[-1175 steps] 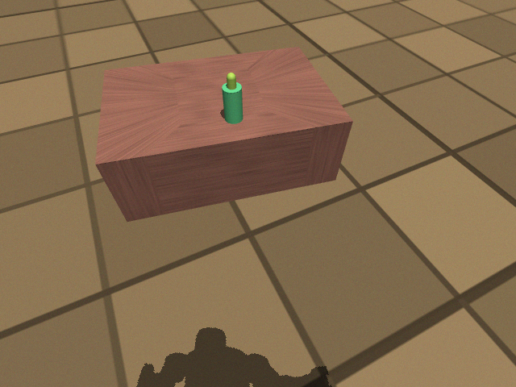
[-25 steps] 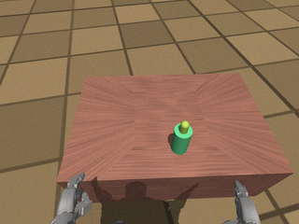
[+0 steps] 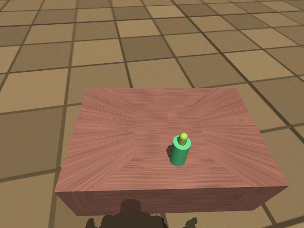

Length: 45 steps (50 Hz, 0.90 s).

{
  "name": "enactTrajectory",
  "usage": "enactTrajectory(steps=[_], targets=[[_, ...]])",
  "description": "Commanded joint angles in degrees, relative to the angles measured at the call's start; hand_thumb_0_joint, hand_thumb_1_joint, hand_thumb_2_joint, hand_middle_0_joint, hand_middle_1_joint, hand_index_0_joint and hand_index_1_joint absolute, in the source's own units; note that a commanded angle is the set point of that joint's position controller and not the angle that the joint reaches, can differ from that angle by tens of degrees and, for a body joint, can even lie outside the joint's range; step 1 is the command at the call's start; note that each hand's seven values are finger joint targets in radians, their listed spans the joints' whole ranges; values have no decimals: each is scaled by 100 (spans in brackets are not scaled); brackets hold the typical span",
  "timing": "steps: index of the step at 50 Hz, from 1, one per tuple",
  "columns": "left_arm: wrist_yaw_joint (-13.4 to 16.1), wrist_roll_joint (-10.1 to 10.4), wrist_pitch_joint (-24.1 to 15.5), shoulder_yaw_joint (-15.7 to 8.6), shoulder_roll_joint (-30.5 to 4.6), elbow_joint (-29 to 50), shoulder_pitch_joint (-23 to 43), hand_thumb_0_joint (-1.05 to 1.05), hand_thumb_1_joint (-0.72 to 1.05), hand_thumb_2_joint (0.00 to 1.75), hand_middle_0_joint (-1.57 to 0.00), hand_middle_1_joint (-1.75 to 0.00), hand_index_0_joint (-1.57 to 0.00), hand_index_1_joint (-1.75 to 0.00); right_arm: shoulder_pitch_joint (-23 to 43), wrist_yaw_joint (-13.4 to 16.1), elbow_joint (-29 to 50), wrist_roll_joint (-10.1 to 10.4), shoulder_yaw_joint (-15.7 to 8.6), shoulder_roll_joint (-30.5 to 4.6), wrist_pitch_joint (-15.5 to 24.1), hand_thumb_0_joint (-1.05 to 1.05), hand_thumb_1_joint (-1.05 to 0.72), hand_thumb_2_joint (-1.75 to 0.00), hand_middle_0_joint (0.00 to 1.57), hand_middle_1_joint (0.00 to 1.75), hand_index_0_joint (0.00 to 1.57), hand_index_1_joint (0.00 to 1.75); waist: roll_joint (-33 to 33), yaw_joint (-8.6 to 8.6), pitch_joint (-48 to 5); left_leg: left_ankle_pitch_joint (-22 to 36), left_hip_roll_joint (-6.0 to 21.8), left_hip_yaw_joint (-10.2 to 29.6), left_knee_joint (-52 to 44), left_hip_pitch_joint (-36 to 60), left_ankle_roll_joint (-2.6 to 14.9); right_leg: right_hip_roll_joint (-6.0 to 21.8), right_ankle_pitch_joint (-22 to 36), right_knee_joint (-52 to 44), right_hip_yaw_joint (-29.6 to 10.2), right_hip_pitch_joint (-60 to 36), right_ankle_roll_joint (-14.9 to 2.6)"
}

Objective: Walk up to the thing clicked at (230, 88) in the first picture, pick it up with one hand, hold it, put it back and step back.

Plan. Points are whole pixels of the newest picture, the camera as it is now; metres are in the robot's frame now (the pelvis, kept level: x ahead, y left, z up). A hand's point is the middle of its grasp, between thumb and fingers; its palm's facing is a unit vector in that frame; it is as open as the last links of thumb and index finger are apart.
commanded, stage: home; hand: right
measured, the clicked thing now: (180, 147) +0.51 -0.13 -0.27
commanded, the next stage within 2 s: stand in 1.16 s
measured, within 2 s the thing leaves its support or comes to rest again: neither
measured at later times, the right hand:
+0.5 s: hand out of the picture +0.05 -0.24 -0.14, palm faces -0.02 +0.93 -0.37, open 17.4 cm
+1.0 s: hand out of the picture +0.06 -0.23 -0.14, palm faces -0.01 +0.93 -0.37, open 17.4 cm
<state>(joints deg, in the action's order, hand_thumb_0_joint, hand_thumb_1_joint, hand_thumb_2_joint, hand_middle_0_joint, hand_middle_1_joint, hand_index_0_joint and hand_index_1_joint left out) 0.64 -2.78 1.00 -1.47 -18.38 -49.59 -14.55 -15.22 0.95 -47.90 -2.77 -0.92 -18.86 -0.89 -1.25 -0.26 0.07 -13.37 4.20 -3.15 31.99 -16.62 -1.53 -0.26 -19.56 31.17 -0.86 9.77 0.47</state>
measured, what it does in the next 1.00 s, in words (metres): stands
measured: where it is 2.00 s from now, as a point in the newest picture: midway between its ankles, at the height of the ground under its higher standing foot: outside the picture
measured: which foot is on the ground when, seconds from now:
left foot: down 0.00-1.00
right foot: down 0.00-1.00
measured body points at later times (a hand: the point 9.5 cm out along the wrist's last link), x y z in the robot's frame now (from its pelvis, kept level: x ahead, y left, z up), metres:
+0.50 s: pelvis +0.00 +0.01 +0.01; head -0.01 +0.03 +0.46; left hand +0.05 +0.29 -0.14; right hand +0.05 -0.29 -0.11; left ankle +0.04 +0.14 -0.73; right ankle -0.03 -0.13 -0.73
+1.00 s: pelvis +0.00 +0.02 +0.01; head +0.00 +0.04 +0.46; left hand +0.06 +0.32 -0.13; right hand +0.06 -0.28 -0.11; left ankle +0.04 +0.14 -0.73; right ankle -0.03 -0.13 -0.73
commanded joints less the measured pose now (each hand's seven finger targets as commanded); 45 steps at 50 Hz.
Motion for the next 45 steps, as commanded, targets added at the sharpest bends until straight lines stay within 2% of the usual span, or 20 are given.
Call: enactTrajectory(steps=[1,7,13,19,21,28,31,34,36,41,42,43,45], targets=[[53,33,-146,-217,-901,195,309,0,90,90,-20,-30,-20,-30,517,107,72,79,-229,-962,227,0,56,-4,5,5,5,5,84,2,-92,576,294,432,-797,659,246,398,1113,-1041,-477,198,-109],[58,77,-78,-199,-1039,-249,389,0,90,90,-20,-30,-20,-30,527,148,-529,107,-179,-1154,228,0,54,-6,5,5,5,5,182,-26,-7,859,342,437,-1064,862,198,465,1287,-1261,-522,-70,-104],[41,81,-50,-147,-1094,-624,377,0,90,90,-20,-30,-20,-30,606,143,-917,125,-131,-1189,202,0,54,-6,5,5,5,5,183,-18,283,219,346,483,-1328,859,167,461,868,-1490,-518,45,-105],[45,93,-69,-130,-1122,-817,484,0,90,90,-20,-30,-20,-30,679,129,-1133,142,-108,-1181,179,0,54,-6,5,5,5,5,68,-42,295,130,341,488,-1362,903,179,493,720,-1628,-538,106,-97],[35,106,-75,-114,-1115,-876,468,0,90,90,-20,-30,-20,-30,744,123,-1176,143,-106,-1175,185,0,55,-5,5,5,5,5,92,-35,285,188,328,469,-1346,1028,168,500,686,-1672,-549,210,-99],[58,127,-105,-108,-1162,-946,625,0,90,90,-20,-30,-20,-30,796,124,-1289,175,-76,-1158,223,0,55,-5,5,5,5,5,89,-47,20,925,385,413,-1330,1164,227,583,1470,-1597,-538,-185,-93],[58,135,-82,-91,-1132,-1069,560,0,90,90,-20,-30,-20,-30,839,120,-1343,177,-70,-1164,200,0,55,-5,5,5,5,5,136,-20,178,552,380,460,-1433,1099,222,558,1163,-1629,-499,-103,-70],[44,132,-82,-87,-1143,-1090,544,0,90,90,-20,-30,-20,-30,919,112,-1335,180,-79,-1216,211,0,55,-5,5,5,5,5,163,4,120,607,378,480,-1471,1155,218,569,1208,-1641,-477,-108,-67],[51,135,-95,-100,-1187,-1086,622,0,90,90,-20,-30,-20,-30,933,110,-1350,186,-77,-1216,217,0,56,-5,5,5,5,5,176,-4,24,856,385,462,-1424,1170,230,611,1355,-1631,-491,-214,-68],[42,146,-88,-88,-1180,-1145,599,0,90,90,-20,-30,-20,-30,1056,98,-1366,190,-107,-1280,215,0,54,-6,5,5,5,5,160,16,92,606,393,503,-1482,1205,249,622,1157,-1683,-464,-88,-69],[34,144,-84,-87,-1187,-1138,690,0,90,90,-20,-30,-20,-30,948,97,-1402,198,-93,-1221,209,0,54,-6,5,5,5,5,160,-47,179,467,383,531,-1590,1078,232,605,1097,-1646,-447,-113,-75],[36,140,-88,-89,-1172,-1128,664,0,90,90,-20,-30,-20,-30,970,91,-1404,198,-100,-1260,217,0,54,-6,5,5,5,5,205,-13,103,544,407,551,-1580,1117,251,619,1192,-1645,-445,-202,-79],[27,134,-77,-86,-1171,-1170,625,0,90,90,-20,-30,-20,-30,995,84,-1413,193,-102,-1277,212,0,54,-6,5,5,5,5,248,-14,244,120,399,628,-1735,1014,228,563,970,-1608,-374,-71,-55]])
